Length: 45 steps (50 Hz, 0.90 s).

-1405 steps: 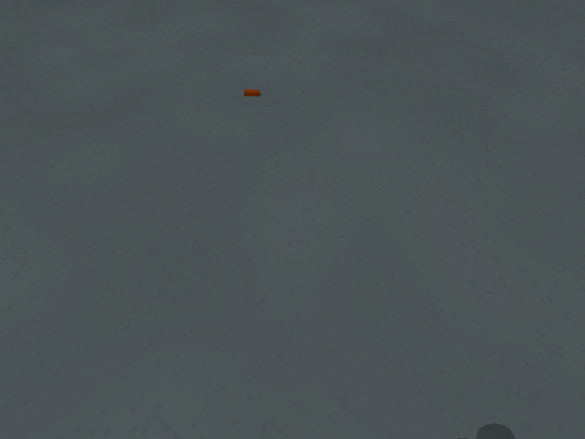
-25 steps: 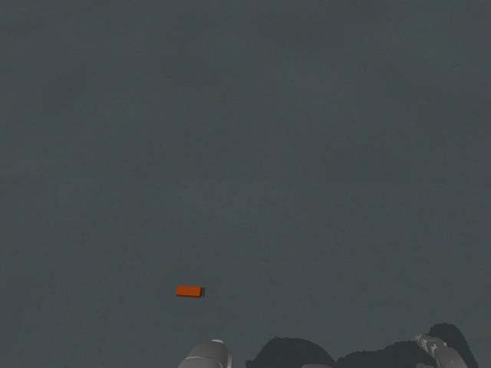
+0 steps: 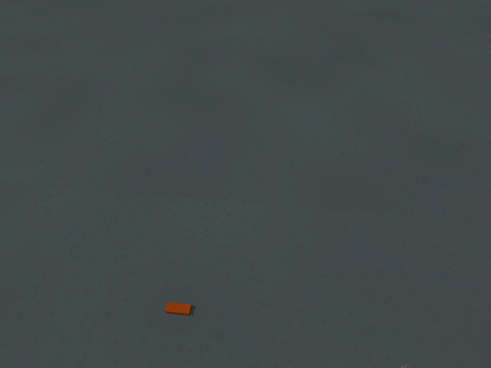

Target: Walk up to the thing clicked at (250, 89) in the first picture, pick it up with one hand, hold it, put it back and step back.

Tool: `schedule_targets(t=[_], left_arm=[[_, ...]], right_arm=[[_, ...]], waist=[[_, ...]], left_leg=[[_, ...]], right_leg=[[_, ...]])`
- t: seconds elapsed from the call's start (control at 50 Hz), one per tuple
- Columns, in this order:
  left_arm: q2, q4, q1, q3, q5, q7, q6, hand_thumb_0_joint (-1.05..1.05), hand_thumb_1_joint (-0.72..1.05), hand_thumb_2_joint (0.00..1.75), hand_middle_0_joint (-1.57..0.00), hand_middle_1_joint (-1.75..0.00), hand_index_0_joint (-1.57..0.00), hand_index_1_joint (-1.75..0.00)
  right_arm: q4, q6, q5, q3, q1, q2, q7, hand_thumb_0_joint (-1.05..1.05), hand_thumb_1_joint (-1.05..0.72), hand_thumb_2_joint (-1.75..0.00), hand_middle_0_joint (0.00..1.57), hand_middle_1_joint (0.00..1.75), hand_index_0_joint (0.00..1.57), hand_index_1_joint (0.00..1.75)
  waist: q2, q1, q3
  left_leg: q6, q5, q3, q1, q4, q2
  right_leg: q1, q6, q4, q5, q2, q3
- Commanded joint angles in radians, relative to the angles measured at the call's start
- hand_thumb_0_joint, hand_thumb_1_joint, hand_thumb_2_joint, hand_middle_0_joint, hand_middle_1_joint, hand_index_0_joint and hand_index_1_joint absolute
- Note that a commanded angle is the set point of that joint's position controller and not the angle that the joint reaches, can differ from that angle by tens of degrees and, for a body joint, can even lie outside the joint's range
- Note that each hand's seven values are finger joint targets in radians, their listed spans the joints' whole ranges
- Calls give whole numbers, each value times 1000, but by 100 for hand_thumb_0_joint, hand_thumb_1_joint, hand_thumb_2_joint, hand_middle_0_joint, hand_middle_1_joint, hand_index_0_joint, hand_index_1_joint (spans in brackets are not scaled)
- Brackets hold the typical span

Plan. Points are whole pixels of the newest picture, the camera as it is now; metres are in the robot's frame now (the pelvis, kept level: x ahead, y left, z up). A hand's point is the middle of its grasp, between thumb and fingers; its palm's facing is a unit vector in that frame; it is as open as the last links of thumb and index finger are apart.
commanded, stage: walk up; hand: left
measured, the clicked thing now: (178, 308) +0.46 +0.26 -0.76
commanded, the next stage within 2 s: stand in 0.92 s
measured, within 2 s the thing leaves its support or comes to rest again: neither
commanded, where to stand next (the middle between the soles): +0.05 +0.05 m, yaw -3 degrees
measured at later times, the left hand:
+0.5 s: hand out of the picture +0.10 +0.26 -0.14, palm faces +0.00 -0.94 -0.35, open 7.4 cm
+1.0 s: hand out of the picture +0.08 +0.26 -0.15, palm faces +0.01 -0.94 -0.35, open 7.4 cm
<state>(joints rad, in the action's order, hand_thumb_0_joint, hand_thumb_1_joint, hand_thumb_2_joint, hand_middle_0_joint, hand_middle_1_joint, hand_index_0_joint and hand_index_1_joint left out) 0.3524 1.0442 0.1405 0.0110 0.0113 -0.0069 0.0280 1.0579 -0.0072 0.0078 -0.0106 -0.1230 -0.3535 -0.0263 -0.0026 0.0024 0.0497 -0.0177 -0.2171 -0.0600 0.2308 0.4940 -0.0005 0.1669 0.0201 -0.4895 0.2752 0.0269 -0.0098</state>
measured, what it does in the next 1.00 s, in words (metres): stands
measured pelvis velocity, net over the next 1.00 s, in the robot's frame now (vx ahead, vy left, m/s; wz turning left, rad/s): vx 0.01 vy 0.00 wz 0.02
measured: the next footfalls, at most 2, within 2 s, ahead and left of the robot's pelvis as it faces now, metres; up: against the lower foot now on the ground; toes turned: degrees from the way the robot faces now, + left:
none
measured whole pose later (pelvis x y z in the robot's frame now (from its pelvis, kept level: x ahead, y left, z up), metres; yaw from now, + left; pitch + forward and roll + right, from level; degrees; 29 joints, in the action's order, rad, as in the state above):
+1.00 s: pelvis +0.01 +0.00 +0.01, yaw +1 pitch -2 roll +0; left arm 0.35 1.15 0.10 0.02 0.01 0.00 0.02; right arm 1.15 0.00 0.01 -0.01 -0.10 -0.34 -0.01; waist -0.01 0.00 0.05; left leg -0.02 -0.15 -0.07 0.16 0.35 -0.01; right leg 0.08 0.03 -0.33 0.21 0.04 -0.03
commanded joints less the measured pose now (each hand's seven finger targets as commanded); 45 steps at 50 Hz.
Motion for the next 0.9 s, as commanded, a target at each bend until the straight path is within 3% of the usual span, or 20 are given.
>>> schedule_targets(t=[0.0,0.08,0.18,0.26,0.48,0.54,0.76,0.88], left_arm=[[218,-36,-44,43,-12,15,24,0,90,90,-20,-30,-20,-30],[225,-13,-72,41,-11,17,25,0,90,90,-20,-30,-20,-30],[225,6,-92,36,-10,17,17,0,90,90,-20,-30,-20,-30],[223,26,-99,34,-10,17,16,0,90,90,-20,-30,-20,-30],[221,44,-118,35,-2,19,15,0,90,90,-20,-30,-20,-30],[218,43,-122,37,-4,19,15,0,90,90,-20,-30,-20,-30],[215,42,-108,40,0,18,11,0,90,90,-20,-30,-20,-30],[214,41,-100,44,0,18,11,0,90,90,-20,-30,-20,-30]], right_arm=[[-55,38,0,-35,87,-217,14,0,-90,-90,20,30,20,30],[-32,37,-7,-33,81,-211,18,0,-90,-90,20,30,20,30],[-15,33,-8,-34,88,-213,23,0,-90,-90,20,30,20,30],[0,32,-10,-35,88,-209,24,0,-90,-90,20,30,20,30],[16,24,-6,-39,100,-208,24,0,-90,-90,20,30,20,30],[21,26,-6,-37,91,-203,24,0,-90,-90,20,30,20,30],[21,25,-3,-37,97,-209,26,0,-90,-90,20,30,20,30],[18,25,-2,-36,87,-206,26,0,-90,-90,20,30,20,30]], waist=[[-66,18,-48],[-49,9,-104],[-34,6,-101],[-14,4,-109],[-9,-6,-78],[-11,-5,-96],[-28,-1,-82],[-13,1,-77]], left_leg=[[60,8,-131,5,-166,107],[55,183,-96,-52,-136,103],[53,188,-92,-62,-157,107],[51,258,-83,-94,-151,107],[45,188,-79,-88,-182,97],[42,217,-79,-98,-183,99],[45,148,-90,-65,-206,97],[45,166,-92,-67,-198,94]], right_leg=[[-32,-51,145,-40,67,78],[-83,-45,169,-159,87,76],[-91,-38,179,-166,89,59],[-97,-35,188,-204,95,56],[-86,-29,216,-165,100,54],[-106,-29,216,-179,101,53],[-111,-28,220,-141,96,47],[-108,-28,224,-141,98,44]])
